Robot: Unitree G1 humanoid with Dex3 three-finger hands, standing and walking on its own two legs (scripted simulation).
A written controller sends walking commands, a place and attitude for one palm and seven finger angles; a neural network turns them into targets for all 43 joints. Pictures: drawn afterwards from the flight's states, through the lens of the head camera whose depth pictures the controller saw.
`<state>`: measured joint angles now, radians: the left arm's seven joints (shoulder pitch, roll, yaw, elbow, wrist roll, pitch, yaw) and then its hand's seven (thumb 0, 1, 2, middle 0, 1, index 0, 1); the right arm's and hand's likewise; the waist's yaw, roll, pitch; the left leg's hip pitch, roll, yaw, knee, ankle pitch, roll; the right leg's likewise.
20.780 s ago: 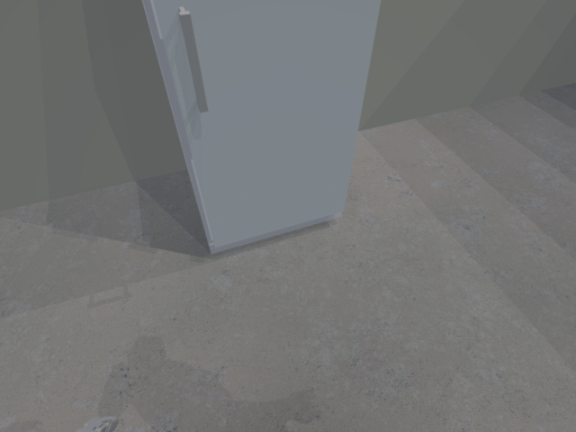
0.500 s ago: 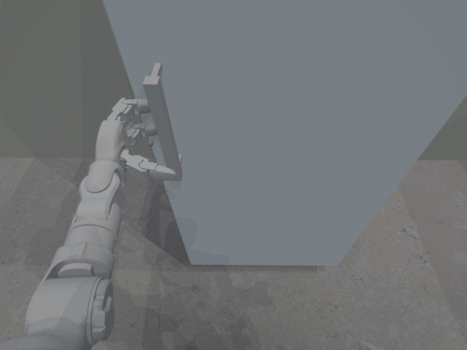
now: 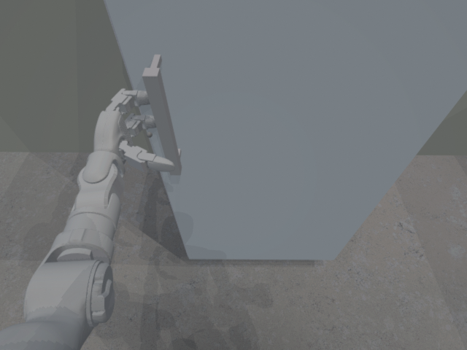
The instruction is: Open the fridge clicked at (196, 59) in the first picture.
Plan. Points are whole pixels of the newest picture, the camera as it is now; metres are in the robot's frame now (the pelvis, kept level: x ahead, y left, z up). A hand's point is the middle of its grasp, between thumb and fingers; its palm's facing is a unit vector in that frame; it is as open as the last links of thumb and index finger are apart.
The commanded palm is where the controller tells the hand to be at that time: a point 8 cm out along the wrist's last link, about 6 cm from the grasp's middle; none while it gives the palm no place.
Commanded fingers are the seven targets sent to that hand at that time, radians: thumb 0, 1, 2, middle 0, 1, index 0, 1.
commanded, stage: slide the fingers in behind the handle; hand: left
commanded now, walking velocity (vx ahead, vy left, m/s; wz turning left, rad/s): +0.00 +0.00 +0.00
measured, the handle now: (167, 122) +0.49 +0.12 +0.11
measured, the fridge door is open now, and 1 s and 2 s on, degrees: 0 0 0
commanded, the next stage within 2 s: grip the handle and tug to test in 1.66 s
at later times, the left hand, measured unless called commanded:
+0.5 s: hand (157, 138) +0.44 +0.13 +0.12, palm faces -0.05 -1.00 +0.00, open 14.0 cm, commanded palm +0.42 +0.18 +0.12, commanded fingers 0.00 -0.50 0.30 -0.30 -1.20 -0.30 -1.20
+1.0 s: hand (177, 139) +0.44 +0.09 +0.12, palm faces -0.05 -1.00 -0.01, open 14.0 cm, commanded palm +0.41 +0.15 +0.12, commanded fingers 0.00 -0.50 0.30 -0.30 -1.20 -0.30 -1.20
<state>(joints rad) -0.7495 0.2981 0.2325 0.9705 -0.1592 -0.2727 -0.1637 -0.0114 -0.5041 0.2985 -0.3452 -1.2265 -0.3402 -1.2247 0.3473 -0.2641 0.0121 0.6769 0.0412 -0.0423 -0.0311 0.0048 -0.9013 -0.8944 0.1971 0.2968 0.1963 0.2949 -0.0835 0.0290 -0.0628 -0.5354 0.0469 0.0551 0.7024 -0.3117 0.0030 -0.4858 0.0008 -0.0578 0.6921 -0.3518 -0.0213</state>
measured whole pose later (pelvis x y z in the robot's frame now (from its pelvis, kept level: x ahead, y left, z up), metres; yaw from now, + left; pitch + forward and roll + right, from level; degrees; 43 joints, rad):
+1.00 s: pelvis +0.01 +0.00 +0.00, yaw +0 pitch +7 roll +0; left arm -0.65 0.17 0.14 0.79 -0.13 -0.22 -0.03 -0.01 -0.50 0.30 -0.31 -1.20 -0.30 -1.20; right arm 0.32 -0.24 0.00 0.66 0.03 -0.05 -0.01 0.01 -0.90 -0.89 0.20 0.30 0.20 0.29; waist -0.07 0.04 -0.07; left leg -0.49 0.05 0.06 0.69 -0.32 0.00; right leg -0.45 0.00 -0.05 0.68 -0.36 -0.02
